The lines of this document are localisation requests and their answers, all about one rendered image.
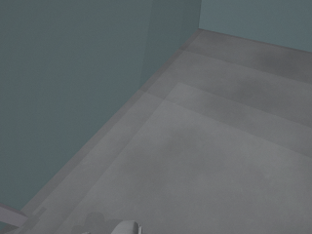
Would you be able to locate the robot left thigh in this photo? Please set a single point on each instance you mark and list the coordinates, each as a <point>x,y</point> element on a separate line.
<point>127,227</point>

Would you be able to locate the panel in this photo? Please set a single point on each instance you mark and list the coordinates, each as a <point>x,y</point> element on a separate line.
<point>12,216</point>

